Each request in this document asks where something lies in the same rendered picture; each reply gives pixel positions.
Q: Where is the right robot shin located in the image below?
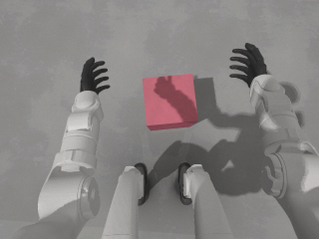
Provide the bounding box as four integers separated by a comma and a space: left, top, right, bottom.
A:
182, 164, 210, 199

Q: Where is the robot right upper arm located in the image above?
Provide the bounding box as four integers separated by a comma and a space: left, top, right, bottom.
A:
259, 152, 319, 239

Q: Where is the carton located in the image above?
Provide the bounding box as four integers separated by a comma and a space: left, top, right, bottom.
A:
143, 74, 198, 130

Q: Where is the right robot forearm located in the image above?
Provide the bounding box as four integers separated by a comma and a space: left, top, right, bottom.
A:
249, 74, 319, 156

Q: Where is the robot left upper arm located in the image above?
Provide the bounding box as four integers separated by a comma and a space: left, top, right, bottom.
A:
8, 174, 101, 239

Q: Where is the left robot forearm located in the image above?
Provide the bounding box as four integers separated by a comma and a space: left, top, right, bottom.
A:
38, 91, 104, 217

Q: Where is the left robot foot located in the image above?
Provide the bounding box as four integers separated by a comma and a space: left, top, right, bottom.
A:
134, 163, 147, 206

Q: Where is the robot left hand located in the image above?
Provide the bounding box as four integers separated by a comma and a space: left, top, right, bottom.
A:
80, 57, 110, 95

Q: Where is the robot right hand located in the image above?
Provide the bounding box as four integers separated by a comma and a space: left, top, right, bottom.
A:
229, 43, 267, 88

